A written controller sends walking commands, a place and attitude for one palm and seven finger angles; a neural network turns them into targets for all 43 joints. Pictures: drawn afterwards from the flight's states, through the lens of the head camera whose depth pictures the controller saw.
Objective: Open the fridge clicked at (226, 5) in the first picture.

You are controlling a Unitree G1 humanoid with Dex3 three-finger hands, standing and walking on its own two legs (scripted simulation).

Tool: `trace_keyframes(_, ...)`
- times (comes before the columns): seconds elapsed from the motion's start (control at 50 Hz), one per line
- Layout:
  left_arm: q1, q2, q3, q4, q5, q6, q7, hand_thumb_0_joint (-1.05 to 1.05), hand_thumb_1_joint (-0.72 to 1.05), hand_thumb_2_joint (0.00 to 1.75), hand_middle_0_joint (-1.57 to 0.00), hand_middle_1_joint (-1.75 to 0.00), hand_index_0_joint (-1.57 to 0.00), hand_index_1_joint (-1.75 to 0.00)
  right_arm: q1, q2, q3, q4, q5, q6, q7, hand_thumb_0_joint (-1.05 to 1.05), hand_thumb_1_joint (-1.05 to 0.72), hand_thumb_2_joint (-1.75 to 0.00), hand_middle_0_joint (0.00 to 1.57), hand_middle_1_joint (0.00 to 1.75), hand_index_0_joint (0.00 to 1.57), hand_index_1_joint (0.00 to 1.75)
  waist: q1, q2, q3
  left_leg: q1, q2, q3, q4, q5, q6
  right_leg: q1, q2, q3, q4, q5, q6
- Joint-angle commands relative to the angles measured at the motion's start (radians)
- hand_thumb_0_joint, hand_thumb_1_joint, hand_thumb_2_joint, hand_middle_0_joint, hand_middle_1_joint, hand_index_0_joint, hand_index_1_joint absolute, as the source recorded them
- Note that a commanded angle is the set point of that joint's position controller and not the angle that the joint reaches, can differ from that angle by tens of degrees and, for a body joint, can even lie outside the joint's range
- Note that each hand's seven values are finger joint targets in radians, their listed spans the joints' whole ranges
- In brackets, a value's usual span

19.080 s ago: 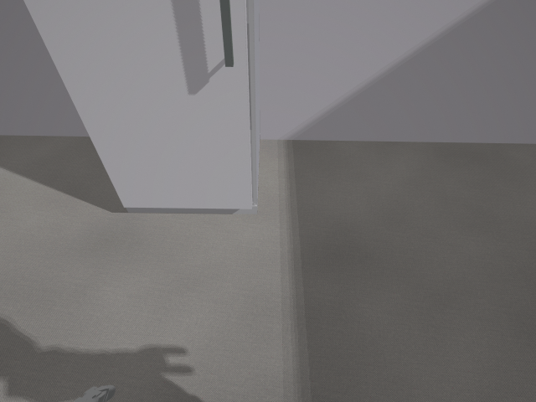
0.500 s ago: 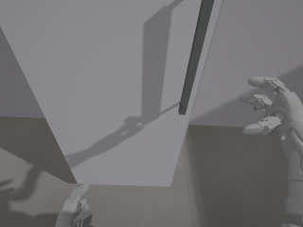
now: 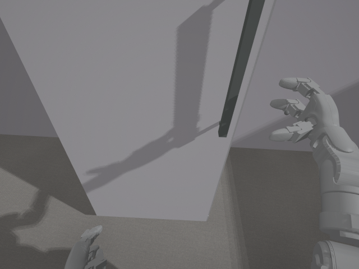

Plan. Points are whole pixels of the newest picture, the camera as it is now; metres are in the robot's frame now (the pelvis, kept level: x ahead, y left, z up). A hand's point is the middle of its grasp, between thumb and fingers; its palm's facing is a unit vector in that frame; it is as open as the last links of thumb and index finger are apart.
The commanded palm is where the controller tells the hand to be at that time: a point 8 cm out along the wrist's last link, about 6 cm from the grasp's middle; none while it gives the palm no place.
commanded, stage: move the hooked fingers beside the handle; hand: right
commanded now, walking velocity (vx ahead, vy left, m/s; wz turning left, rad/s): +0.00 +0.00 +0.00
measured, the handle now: (236, 69) +0.52 -0.10 +0.23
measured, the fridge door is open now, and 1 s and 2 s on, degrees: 0 0 0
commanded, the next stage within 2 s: none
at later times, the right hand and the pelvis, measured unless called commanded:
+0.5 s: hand (260, 97) +0.44 -0.15 +0.20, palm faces +0.00 +1.00 +0.01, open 14.0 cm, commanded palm +0.42 -0.21 +0.20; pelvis +0.00 +0.00 +0.00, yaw +0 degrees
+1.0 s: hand (268, 106) +0.43 -0.17 +0.19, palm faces +0.03 +1.00 +0.01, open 14.0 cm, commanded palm +0.41 -0.22 +0.20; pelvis +0.00 +0.00 +0.00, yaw +1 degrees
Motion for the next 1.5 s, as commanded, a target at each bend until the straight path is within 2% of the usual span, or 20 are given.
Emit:
trace_keyframes(0.0,-0.101,0.125,0.051,-0.144,0.003,-0.033,0.004,0.00,0.90,0.90,-0.20,-0.30,-0.20,-0.30,-0.431,-0.246,-0.089,-0.143,0.002,-0.053,-0.027,0.00,0.50,-0.30,0.30,1.20,0.30,1.20,-0.008,0.045,-0.220,-0.004,0.004,-0.009,-0.050,0.314,0.008,0.136,0.000,0.032,-0.025,0.236,-0.028)
trace_keyframes(0.12,-0.091,0.122,0.054,-0.144,0.006,-0.022,0.007,0.00,0.90,0.90,-0.20,-0.30,-0.20,-0.30,-0.549,-0.226,-0.058,-0.168,-0.009,-0.086,-0.046,0.00,0.50,-0.30,0.30,1.20,0.30,1.20,0.011,0.028,-0.260,0.004,0.005,-0.019,-0.046,0.334,0.006,0.155,0.003,0.029,-0.020,0.246,-0.035)
trace_keyframes(0.24,-0.056,0.126,0.055,-0.115,0.008,-0.021,0.015,0.00,0.90,0.90,-0.20,-0.30,-0.20,-0.30,-0.650,-0.220,-0.038,-0.029,-0.021,-0.112,-0.054,0.00,0.50,-0.30,0.30,1.20,0.30,1.20,0.033,0.012,-0.224,-0.033,0.004,-0.024,-0.060,0.271,0.005,0.133,0.004,0.032,-0.024,0.183,-0.035)
trace_keyframes(0.32,-0.025,0.130,0.061,-0.097,0.010,-0.026,0.014,0.00,0.90,0.90,-0.20,-0.30,-0.20,-0.30,-0.744,-0.163,0.021,0.056,-0.031,-0.131,-0.061,0.00,0.50,-0.30,0.30,1.20,0.30,1.20,0.058,-0.007,-0.231,-0.068,0.004,-0.022,-0.063,0.242,0.006,0.138,0.001,0.037,-0.021,0.167,-0.034)
trace_keyframes(0.44,0.025,0.135,0.068,-0.077,0.019,-0.035,0.004,0.00,0.90,0.90,-0.20,-0.30,-0.20,-0.30,-0.816,-0.180,-0.011,0.164,-0.035,-0.195,-0.084,0.00,0.50,-0.30,0.30,1.20,0.30,1.20,0.059,0.041,-0.276,-0.052,-0.001,-0.022,-0.047,0.278,0.005,0.126,0.001,0.038,-0.013,0.193,-0.035)
trace_keyframes(0.5,0.057,0.140,0.076,-0.072,0.025,-0.031,-0.003,0.00,0.90,0.90,-0.20,-0.30,-0.20,-0.30,-0.787,-0.235,-0.063,0.233,-0.054,-0.228,-0.104,0.00,0.50,-0.30,0.30,1.20,0.30,1.20,0.041,0.070,-0.292,-0.024,-0.001,-0.021,-0.036,0.298,0.005,0.103,0.000,0.033,-0.011,0.213,-0.037)
trace_keyframes(0.58,0.083,0.143,0.079,-0.080,0.030,-0.022,-0.011,0.00,0.90,0.90,-0.20,-0.30,-0.20,-0.30,-0.734,-0.296,-0.120,0.262,-0.082,-0.255,-0.113,0.00,0.50,-0.30,0.30,1.20,0.30,1.20,0.017,0.056,-0.322,0.022,0.000,-0.030,-0.017,0.371,0.007,0.080,0.000,0.015,-0.012,0.252,-0.037)
trace_keyframes(0.66,0.075,0.140,0.089,-0.111,0.025,-0.022,-0.022,0.00,0.90,0.90,-0.20,-0.30,-0.20,-0.30,-0.700,-0.268,-0.100,0.129,-0.082,-0.289,-0.090,0.00,0.50,-0.30,0.30,1.20,0.30,1.20,0.009,0.001,-0.371,0.054,-0.002,-0.032,-0.003,0.459,0.010,0.128,-0.005,0.000,-0.003,0.342,-0.037)
trace_keyframes(0.74,0.060,0.140,0.094,-0.124,0.020,-0.026,-0.025,0.00,0.90,0.90,-0.20,-0.30,-0.20,-0.30,-0.647,-0.216,-0.075,0.032,-0.047,-0.269,-0.054,0.00,0.50,-0.30,0.30,1.20,0.30,1.20,0.013,0.022,-0.361,0.053,-0.010,-0.024,-0.004,0.492,0.008,0.160,-0.011,0.000,0.000,0.385,-0.040)
trace_keyframes(0.86,0.033,0.139,0.084,-0.106,0.009,-0.015,-0.011,0.00,0.90,0.90,-0.20,-0.30,-0.20,-0.30,-0.647,-0.170,-0.022,0.055,-0.038,-0.167,-0.050,0.00,0.50,-0.30,0.30,1.20,0.30,1.20,0.042,0.015,-0.194,-0.059,-0.013,-0.016,-0.048,0.326,0.004,0.114,-0.008,0.007,-0.018,0.225,-0.041)
trace_keyframes(0.96,0.013,0.132,0.076,-0.107,0.014,-0.021,-0.004,0.00,0.90,0.90,-0.20,-0.30,-0.20,-0.30,-0.761,-0.171,-0.008,-0.010,-0.045,-0.186,-0.085,0.00,0.50,-0.30,0.30,1.20,0.30,1.20,0.049,-0.028,-0.272,-0.066,-0.012,-0.019,-0.048,0.267,0.012,0.164,-0.005,0.032,-0.013,0.210,-0.036)
trace_keyframes(0.98,0.011,0.129,0.073,-0.105,0.015,-0.025,-0.002,0.00,0.90,0.90,-0.20,-0.30,-0.20,-0.30,-0.803,-0.136,0.026,-0.016,-0.042,-0.196,-0.087,0.00,0.50,-0.30,0.30,1.20,0.30,1.20,0.063,-0.038,-0.290,-0.075,-0.011,-0.018,-0.048,0.262,0.011,0.184,-0.003,0.036,-0.011,0.210,-0.034)
trace_keyframes(1.0,0.019,0.130,0.075,-0.099,0.017,-0.028,-0.001,0.00,0.90,0.90,-0.20,-0.30,-0.20,-0.30,-0.809,-0.143,0.020,0.001,-0.037,-0.209,-0.091,0.00,0.50,-0.30,0.30,1.20,0.30,1.20,0.068,0.015,-0.288,-0.067,-0.012,-0.015,-0.051,0.268,0.009,0.178,-0.007,0.038,-0.006,0.216,-0.037)
trace_keyframes(1.06,0.015,0.132,0.070,-0.091,0.020,-0.029,-0.001,0.00,0.90,0.90,-0.20,-0.30,-0.20,-0.30,-0.802,-0.166,-0.008,0.056,-0.038,-0.218,-0.092,0.00,0.50,-0.30,0.30,1.20,0.30,1.20,0.052,0.009,-0.320,-0.049,-0.010,-0.018,-0.040,0.285,0.011,0.179,-0.002,0.041,-0.010,0.221,-0.033)
trace_keyframes(1.18,0.025,0.134,0.060,-0.086,0.020,-0.002,-0.005,0.00,0.90,0.90,-0.20,-0.30,-0.20,-0.30,-0.737,-0.157,0.001,0.304,-0.062,-0.176,-0.090,0.00,0.50,-0.30,0.30,1.20,0.30,1.20,0.053,0.046,-0.185,-0.088,0.003,-0.019,-0.053,0.228,0.006,0.060,0.001,0.033,-0.025,0.131,-0.032)
trace_keyframes(1.26,0.034,0.136,0.069,-0.111,0.024,-0.001,-0.007,0.00,0.90,0.90,-0.20,-0.30,-0.20,-0.30,-0.766,-0.228,-0.055,0.252,-0.066,-0.232,-0.090,0.00,0.50,-0.30,0.30,1.20,0.30,1.20,0.037,0.045,-0.279,-0.032,0.004,-0.029,-0.034,0.292,0.010,0.080,0.002,0.026,-0.010,0.185,-0.037)
trace_keyframes(1.32,0.037,0.132,0.075,-0.126,0.024,-0.019,-0.011,0.00,0.90,0.90,-0.20,-0.30,-0.20,-0.30,-0.833,-0.218,-0.039,0.088,-0.056,-0.311,-0.081,0.00,0.50,-0.30,0.30,1.20,0.30,1.20,0.036,-0.011,-0.384,-0.003,-0.004,-0.030,-0.017,0.350,0.014,0.159,-0.006,0.031,0.004,0.267,-0.034)
trace_keyframes(1.36,0.041,0.131,0.078,-0.119,0.023,-0.029,-0.012,0.00,0.90,0.90,-0.20,-0.30,-0.20,-0.30,-0.822,-0.203,-0.035,0.055,-0.049,-0.328,-0.076,0.00,0.50,-0.30,0.30,1.20,0.30,1.20,0.039,-0.017,-0.397,-0.018,-0.011,-0.026,-0.016,0.355,0.015,0.207,-0.012,0.038,0.007,0.300,-0.031)
trace_keyframes(1.4,0.045,0.131,0.081,-0.112,0.020,-0.034,-0.013,0.00,0.90,0.90,-0.20,-0.30,-0.20,-0.30,-0.798,-0.164,-0.003,0.054,-0.038,-0.317,-0.067,0.00,0.50,-0.30,0.30,1.20,0.30,1.20,0.046,0.010,-0.375,-0.021,-0.015,-0.016,-0.025,0.344,0.013,0.205,-0.016,0.037,0.004,0.302,-0.032)
trace_keyframes(1.48,0.041,0.139,0.075,-0.086,0.013,-0.027,-0.014,0.00,0.90,0.90,-0.20,-0.30,-0.20,-0.30,-0.674,-0.144,-0.007,0.192,-0.040,-0.214,-0.064,0.00,0.50,-0.30,0.30,1.20,0.30,1.20,0.028,0.006,-0.217,-0.068,-0.015,-0.009,-0.047,0.259,0.014,0.104,-0.010,0.035,-0.029,0.194,-0.030)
